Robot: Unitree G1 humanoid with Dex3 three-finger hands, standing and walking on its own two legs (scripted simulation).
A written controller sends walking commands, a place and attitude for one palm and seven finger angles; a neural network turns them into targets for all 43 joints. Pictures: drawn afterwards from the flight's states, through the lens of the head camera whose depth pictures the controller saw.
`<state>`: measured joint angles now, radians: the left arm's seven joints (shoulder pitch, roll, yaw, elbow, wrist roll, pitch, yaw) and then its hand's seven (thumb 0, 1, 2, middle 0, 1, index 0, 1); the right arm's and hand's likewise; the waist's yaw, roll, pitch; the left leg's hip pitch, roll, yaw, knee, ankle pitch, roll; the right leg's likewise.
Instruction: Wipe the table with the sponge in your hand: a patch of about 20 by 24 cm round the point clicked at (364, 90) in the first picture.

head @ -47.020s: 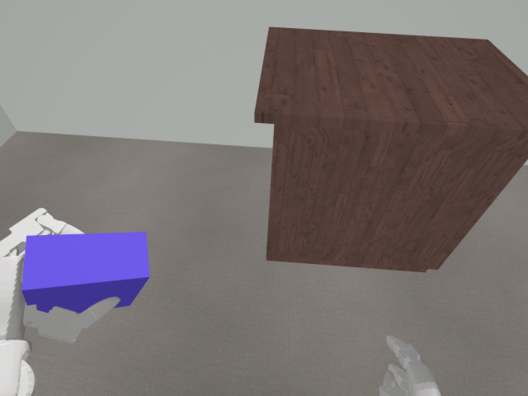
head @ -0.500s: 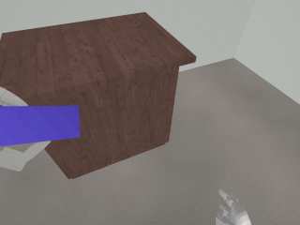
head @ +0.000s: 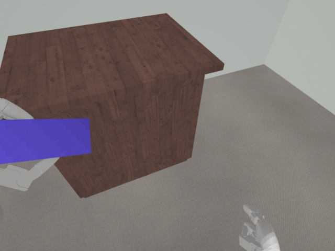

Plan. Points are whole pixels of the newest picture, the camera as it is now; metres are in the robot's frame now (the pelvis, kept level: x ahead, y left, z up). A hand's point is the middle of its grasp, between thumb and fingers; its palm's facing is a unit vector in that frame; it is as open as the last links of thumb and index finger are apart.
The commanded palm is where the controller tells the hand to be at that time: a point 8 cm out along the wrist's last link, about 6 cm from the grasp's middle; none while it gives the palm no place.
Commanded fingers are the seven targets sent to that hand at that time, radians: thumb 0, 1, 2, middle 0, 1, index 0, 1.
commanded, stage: stop stepping back and stand still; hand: left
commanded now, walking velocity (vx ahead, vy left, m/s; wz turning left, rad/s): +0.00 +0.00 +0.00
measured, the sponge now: (54, 138) +0.24 +0.20 +0.22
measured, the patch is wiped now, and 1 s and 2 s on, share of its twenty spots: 1.00 1.00 1.00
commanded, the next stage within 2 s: stand and wait in 0.06 s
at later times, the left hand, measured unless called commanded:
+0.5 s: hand (21, 141) +0.22 +0.23 +0.24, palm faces +0.47 -0.80 -0.38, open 9.6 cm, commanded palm +0.16 +0.28 +0.27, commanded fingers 0.00 0.10 1.30 -1.20 -1.60 -1.20 -1.60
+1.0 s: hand (20, 138) +0.22 +0.23 +0.25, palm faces +0.47 -0.80 -0.38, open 9.6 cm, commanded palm +0.16 +0.28 +0.27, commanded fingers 0.00 0.10 1.30 -1.20 -1.60 -1.20 -1.60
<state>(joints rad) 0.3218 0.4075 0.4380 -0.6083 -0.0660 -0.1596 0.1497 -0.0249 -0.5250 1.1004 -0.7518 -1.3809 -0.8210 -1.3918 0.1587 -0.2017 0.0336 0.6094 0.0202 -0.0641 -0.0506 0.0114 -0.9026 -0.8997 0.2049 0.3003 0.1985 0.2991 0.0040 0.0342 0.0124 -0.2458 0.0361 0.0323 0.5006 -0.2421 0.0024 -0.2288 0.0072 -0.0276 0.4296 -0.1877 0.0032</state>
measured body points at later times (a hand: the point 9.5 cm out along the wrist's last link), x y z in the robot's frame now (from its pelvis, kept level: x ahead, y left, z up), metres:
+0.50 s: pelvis +0.00 +0.00 +0.00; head +0.00 -0.01 +0.45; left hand +0.19 +0.27 +0.26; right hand +0.17 -0.23 -0.09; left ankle +0.02 +0.11 -0.74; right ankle +0.03 -0.12 -0.74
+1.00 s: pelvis +0.00 +0.00 +0.00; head +0.01 -0.01 +0.45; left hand +0.19 +0.27 +0.26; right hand +0.18 -0.22 -0.09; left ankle +0.02 +0.11 -0.74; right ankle +0.03 -0.12 -0.74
